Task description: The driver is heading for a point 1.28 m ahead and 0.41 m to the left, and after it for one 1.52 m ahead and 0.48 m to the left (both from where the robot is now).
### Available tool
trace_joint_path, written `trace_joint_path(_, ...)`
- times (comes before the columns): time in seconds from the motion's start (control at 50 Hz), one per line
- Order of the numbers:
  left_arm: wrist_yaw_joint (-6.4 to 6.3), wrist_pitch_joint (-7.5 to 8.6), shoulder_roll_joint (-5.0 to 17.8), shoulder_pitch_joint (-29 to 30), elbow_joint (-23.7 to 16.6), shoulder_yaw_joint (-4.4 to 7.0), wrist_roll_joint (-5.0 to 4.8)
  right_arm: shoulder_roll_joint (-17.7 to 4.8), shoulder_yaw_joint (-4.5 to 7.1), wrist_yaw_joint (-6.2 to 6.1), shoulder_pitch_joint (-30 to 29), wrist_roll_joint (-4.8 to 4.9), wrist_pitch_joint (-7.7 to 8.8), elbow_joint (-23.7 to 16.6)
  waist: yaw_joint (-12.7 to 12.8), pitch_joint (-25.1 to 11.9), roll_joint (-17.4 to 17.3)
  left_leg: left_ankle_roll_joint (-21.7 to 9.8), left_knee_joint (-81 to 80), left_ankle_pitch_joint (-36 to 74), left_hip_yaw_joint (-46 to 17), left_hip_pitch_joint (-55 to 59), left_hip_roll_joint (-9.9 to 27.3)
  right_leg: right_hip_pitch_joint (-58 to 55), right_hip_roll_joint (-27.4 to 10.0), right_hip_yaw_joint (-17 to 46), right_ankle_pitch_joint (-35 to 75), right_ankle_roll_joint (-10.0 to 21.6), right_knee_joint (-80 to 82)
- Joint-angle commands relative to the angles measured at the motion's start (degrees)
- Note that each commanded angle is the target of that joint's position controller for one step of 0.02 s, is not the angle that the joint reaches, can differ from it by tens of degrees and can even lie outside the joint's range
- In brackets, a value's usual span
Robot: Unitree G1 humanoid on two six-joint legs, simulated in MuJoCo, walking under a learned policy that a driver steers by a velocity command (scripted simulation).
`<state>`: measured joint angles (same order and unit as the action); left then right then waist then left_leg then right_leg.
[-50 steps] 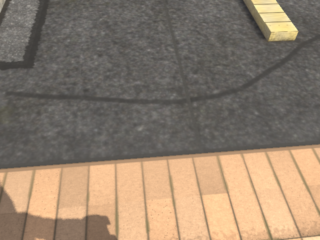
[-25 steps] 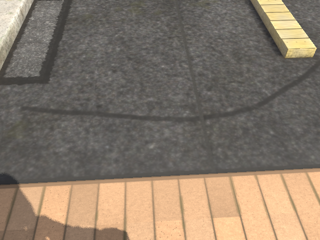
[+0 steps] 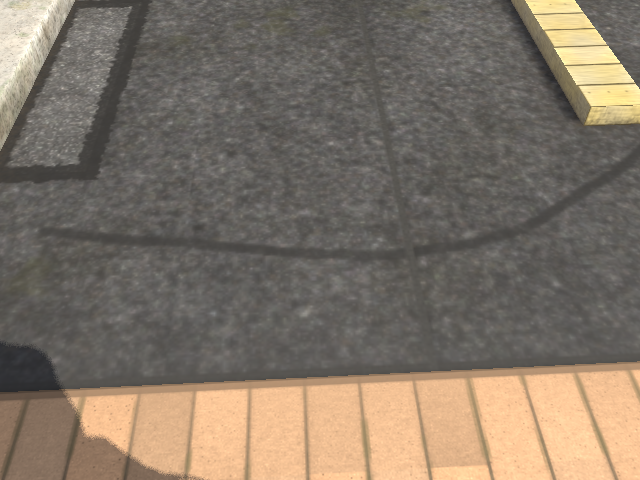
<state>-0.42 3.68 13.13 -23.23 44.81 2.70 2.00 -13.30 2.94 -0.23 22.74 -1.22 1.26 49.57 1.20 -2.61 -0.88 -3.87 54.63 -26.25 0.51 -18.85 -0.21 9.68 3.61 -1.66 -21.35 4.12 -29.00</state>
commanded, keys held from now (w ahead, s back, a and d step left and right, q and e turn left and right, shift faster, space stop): no key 1.00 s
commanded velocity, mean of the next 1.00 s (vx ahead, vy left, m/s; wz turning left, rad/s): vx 0.09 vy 0.00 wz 0.00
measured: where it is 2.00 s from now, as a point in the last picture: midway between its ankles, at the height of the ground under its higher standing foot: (335, 382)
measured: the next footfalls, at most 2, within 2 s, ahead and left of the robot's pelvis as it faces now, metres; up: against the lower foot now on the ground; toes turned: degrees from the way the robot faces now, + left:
left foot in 0.36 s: +0.37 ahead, +0.13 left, +0.15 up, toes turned +4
right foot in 1.00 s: +0.35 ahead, -0.03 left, +0.15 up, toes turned -1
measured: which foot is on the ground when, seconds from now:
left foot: up 0.00-0.34, down 0.36-1.00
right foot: down 0.00-0.36, up 0.38-0.98, down 1.00-1.00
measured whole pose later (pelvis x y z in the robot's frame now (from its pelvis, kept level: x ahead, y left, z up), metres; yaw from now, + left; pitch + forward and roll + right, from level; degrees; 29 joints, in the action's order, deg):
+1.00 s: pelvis +0.31 +0.10 +0.15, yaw -1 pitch +0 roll +0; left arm -2.1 -1.9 9.9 -16.2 50.4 1.9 0.4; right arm -7.9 1.0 -2.6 20.8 -1.4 1.3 48.9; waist -2.2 -1.5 1.0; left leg -8.1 25.1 -12.1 7.6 -13.9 -5.3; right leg 14.0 -0.9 -0.1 -14.5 0.9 -28.0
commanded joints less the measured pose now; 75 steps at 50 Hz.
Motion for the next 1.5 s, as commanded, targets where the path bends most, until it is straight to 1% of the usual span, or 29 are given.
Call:
trace_joint_path(0.02, -0.41, 0.72, 8.05, -11.51, 0.84, 1.86, 0.82, -3.14, 0.38, 0.51, -12.6, -0.38, 2.06, -8.82, 4.09, 5.66, 0.55, -0.41, 26.04, -2.25, -0.32, -36.81, 1.52, -21.78, -22.13, 26.45, 22.36, 14.25, 13.59)
trace_joint_path(0.1, -0.43, 2.05, 4.2, -7.49, 2.58, -0.05, -0.21, -1.62, -0.15, 1.21, -12.91, -0.29, 0.54, -10.74, -0.21, 7.92, 4.21, -0.34, 34.32, 2.89, 1.41, -38.35, 1.76, -12.92, -17.37, 12.58, 39.0, 9.44, 16.26)
trace_joint_path(0.18, -1.14, 2.54, 4.86, -13.02, 7.04, -0.3, 0.28, 1.7, -1.3, -1.06, -22.88, -0.41, -1.23, -17.53, 1.71, 10.36, 9.42, -2.18, 57.79, -9.01, 3.62, -56.47, 0.5, -16.84, -20.43, 10.7, 46.39, 10.62, 16.93)
trace_joint_path(0.22, -1.48, 2.15, 4.05, -14.32, 9.05, -1.07, 0.62, 3.32, -3.14, -1.8, -33.77, 0.18, -0.64, -23.93, 2.73, 14.23, 6.34, -3.55, 59.06, -16.44, 2.81, -68.34, 2.1, -19.28, -21.62, 8.01, 44.03, 7.83, 19.07)
trace_joint_path(0.26, -2.2, 0.41, 2.93, -14.89, 11.17, -1.85, -0.02, 5.16, -5.48, -1.09, -37.62, 0.35, -0.11, -28.92, 2.05, 13.43, 4.26, -4.23, 41.24, -15.39, 6.68, -60.12, 3.8, -13.46, -17.39, 3.0, 46.59, 4.28, 23.92)
trace_joint_path(0.28, -2.13, -0.45, 2.73, -10.53, 10.15, -1.94, -1.3, 7.41, -6.71, 0.2, -31.22, 1.14, -0.83, -27.83, -1.53, 8.39, 1.07, -6.02, 25.71, -1.75, 9.08, -33.51, 3.16, -0.45, -15.08, -1.35, 53.08, 3.95, 27.42)
trace_joint_path(0.32, -1.1, 0.86, 10.34, -5.32, 7.12, -0.42, -2.85, 3.97, -4.29, 0.55, -15.07, 1.7, -2.39, -21.17, -6.78, -3.56, 8.4, -5.4, 20.96, 6.47, 12.21, -3.21, -3.26, 5.25, -15.81, -2.05, 86.51, 4.27, 18.47)
trace_joint_path(0.34, -0.33, 1.78, 14.17, -3.36, 7.29, 1.03, -4.23, 1.93, -2.88, 0.02, -1.03, 1.43, -2.33, -16.3, -13.77, -9.96, 10.22, -5.88, 13.55, 12.96, 9.91, 9.04, -4.8, 2.53, -15.97, -2.18, 95.96, 1.71, 6.16)
trace_joint_path(0.36, 0.73, 2.67, 14.69, -3.52, 7.5, 1.96, -5.4, -2.4, -1.3, -0.56, 5.11, 0.34, -2.45, -13.33, -15.55, -15.4, 10.69, -6.6, 2.77, 14.31, 2.08, 15.87, -3.95, -0.23, -12.59, -0.44, 87.26, -1.93, -7.6)
trace_joint_path(0.38, 1.88, 3.08, 7.86, -8.88, 5.57, 0.42, -6.14, -10.92, 1.38, -1.19, 7.71, -1.02, -1.19, -11.64, -12.68, -20.74, -10.46, -17.17, -7.29, 44.62, -29.1, 27.76, 17.21, 14.25, -1.61, 1.6, 22.84, -6.26, -36.57)
trace_joint_path(0.4, 2.85, 2.57, 7.89, -7.85, 6.42, 1.51, -3.97, -12.6, 2.27, -2.18, 5.84, 0.03, -2.28, -12.06, -11.86, -29.1, -12.28, -18.78, -23.4, 55.68, -47.9, 20.56, 19.75, 11.51, 6.57, 11.88, 1.67, -5.64, -58.4)
trace_joint_path(0.42, 3.08, 1.66, 2.86, -7.2, 3.47, 0.84, -3.21, -11.13, 1.92, -1.8, -4.81, 0.9, -1.74, -12.25, -3.7, -22.82, -10.19, -17.65, -25.82, 39.34, -44.54, 12.08, 20.06, 16.11, 3.84, 15.93, 3.63, -4.93, -65.35)
trace_joint_path(0.44, 2.67, 0.39, 2.26, -4.71, 2.6, 0.62, -1.72, -5.93, 0.99, -1.45, -10.78, 1.15, -1.39, -11.4, -0.9, -13.82, -2.0, -15.39, -25.1, 24.67, -39.5, 4.53, 18.26, 19.99, 0.22, 10.0, 6.36, -4.28, -64.42)
trace_joint_path(0.48, 0.79, -2.28, 0.05, -0.42, 1.05, 0.1, 0.58, 2.67, -1.21, -1.87, -13.11, 0.2, -0.3, -8.12, 1.63, 0.5, 3.03, -10.25, -22.99, 15.16, -27.09, -10.5, 13.12, 23.31, -2.89, 8.58, 5.95, -2.64, -59.24)
trace_joint_path(0.5, -0.11, -3.41, -1.46, -0.92, 1.09, -0.13, 0.44, 3.11, -1.19, -1.67, -12.6, -0.56, 0.23, -6.81, 1.98, 1.59, 0.45, -10.86, -24.0, 13.93, -23.81, -13.75, 12.74, 23.51, -1.53, 7.31, 4.58, -1.71, -64.22)
trace_joint_path(0.58, -2.32, -4.21, -3.14, 3.26, -2.03, -0.85, -0.3, 1.23, -1.02, -1.04, -8.8, -0.62, 3.8, -3.27, 3.14, 0.37, 0.09, -9.65, -29.96, 15.75, -16.54, -13.72, 12.0, 30.55, -0.03, 8.6, 9.21, 0.72, -69.08)
trace_joint_path(0.64, -2.48, -4.75, -2.35, 5.57, -3.79, -1.05, 0.53, 1.19, -1.29, -1.47, -7.14, 0.15, 3.87, -1.96, 3.51, 0.8, 0.31, -6.57, -32.46, 17.23, -9.82, -8.7, 9.25, 33.26, -0.91, 10.02, 15.48, -1.4, -58.25)
trace_joint_path(0.7, -1.72, -6.1, -1.16, 8.35, -4.18, -1.03, -0.76, 0.6, -1.8, -3.51, -4.89, 0.84, 2.06, -3.14, 0.44, 0.31, -0.4, -7.66, -36.7, 22.83, -8.01, -0.21, 9.76, 31.14, -3.55, 5.47, 12.98, -5.11, -40.86)
trace_joint_path(0.74, -1.09, -6.46, -1.21, 7.97, -2.19, -1.05, -1.55, 0.14, -1.79, -3.45, -2.44, 0.33, 1.78, -3.91, -1.67, -1.99, -1.09, -5.65, -39.16, 22.94, -7.93, 5.14, 10.69, 26.39, -5.72, 3.56, 11.22, -5.33, -29.61)
trace_joint_path(0.8, -1.04, -6.59, -1.04, 9.24, -0.7, -0.65, -0.9, -0.78, -1.11, -2.62, 1.0, -0.6, 2.32, -3.8, -4.08, 0.11, -4.04, -3.0, -41.03, 20.34, -8.71, 7.43, 11.21, 22.64, -5.62, 2.57, 10.52, -4.66, -21.98)
trace_joint_path(0.9, -1.24, -6.22, -0.14, 8.5, 1.48, 0.0, -1.28, -0.46, -0.63, -2.3, 1.42, -0.61, 0.71, -3.34, -4.36, 4.87, -5.88, -3.23, -41.73, 12.66, -10.22, 8.19, 11.12, 16.49, -4.4, 1.22, 1.06, -3.61, -10.12)
trace_joint_path(0.96, -1.77, -5.02, -1.22, 6.18, 2.88, -0.35, -1.84, -0.86, -0.42, -2.66, 0.83, -0.33, 0.38, -2.73, -3.09, 4.86, -3.37, -4.4, -39.35, 16.92, -10.74, 9.2, 11.18, 10.71, -4.28, 1.01, 3.7, -2.65, 2.0)
trace_joint_path(1.04, -2.31, -3.8, 0.52, 3.19, 5.36, -0.04, -1.42, -0.12, -0.46, -2.06, 0.3, 1.21, 0.16, -1.13, -2.35, 4.32, 4.3, -0.09, -42.42, 9.41, -6.87, 3.65, 5.75, 0.72, -6.84, 4.4, 10.01, -1.82, 6.39)
trace_joint_path(1.08, -2.2, -3.54, -1.13, 2.87, 5.99, -0.7, -1.2, -0.85, -0.31, -2.17, -1.56, 0.7, -0.04, -0.51, -1.81, 5.44, 4.13, -0.98, -41.05, 11.12, -5.36, 7.7, 5.01, 3.77, -7.07, 3.88, 10.78, -2.42, 8.35)
trace_joint_path(1.18, -2.65, -2.94, 0.63, 2.13, 7.17, -0.83, -1.29, -0.61, -0.83, -2.26, -1.03, 0.57, -0.24, 1.32, -2.31, 4.21, 1.97, -1.9, -38.94, 19.3, -4.27, 13.0, 5.23, 4.88, -7.63, 3.85, 13.55, -2.14, 9.05)
trace_joint_path(1.24, -2.35, -3.2, 2.04, 0.54, 8.09, -0.36, -0.67, -3.87, 0.29, -2.04, 1.75, 0.45, -0.82, 2.76, -3.18, 5.16, -1.55, -5.41, -41.02, -5.47, -8.37, 12.87, 6.33, 8.82, -4.44, 0.9, -0.87, -0.94, 2.94)
trace_joint_path(1.3, -1.57, -3.04, 1.74, 3.26, 6.26, -0.46, -0.03, -5.44, 1.16, -1.32, 4.38, 0.25, -1.07, 3.17, -4.45, 11.31, -4.38, -10.96, -45.51, -20.2, -18.43, 10.44, 14.09, 18.03, -3.96, -2.08, -4.56, 0.4, -4.19)
trace_joint_path(1.38, 0.66, -1.13, 2.57, 10.07, 2.71, -0.01, -0.25, -5.81, 1.4, -0.36, 7.89, -0.49, 1.64, 4.5, -6.78, 11.22, -1.94, -15.11, -50.05, -12.14, -24.56, 18.66, 20.09, 30.53, -6.57, -0.32, -4.27, 1.12, -16.27)
trace_joint_path(1.5, 2.72, -0.39, 2.16, 15.07, -0.61, 0.54, -0.87, -4.79, 0.63, -0.22, 5.96, 0.04, 4.74, 5.87, -4.05, 9.93, -0.95, -11.13, -50.81, 11.2, -9.81, 19.99, 14.47, 30.77, -7.97, -1.12, 8.42, -0.21, -17.25)
Velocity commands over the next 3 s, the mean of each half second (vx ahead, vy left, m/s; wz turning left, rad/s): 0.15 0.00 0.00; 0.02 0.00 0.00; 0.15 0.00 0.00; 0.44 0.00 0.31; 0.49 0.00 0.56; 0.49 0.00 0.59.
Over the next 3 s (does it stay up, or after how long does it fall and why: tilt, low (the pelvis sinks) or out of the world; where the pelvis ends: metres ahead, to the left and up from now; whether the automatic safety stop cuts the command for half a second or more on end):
stays up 1.22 0.19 0.16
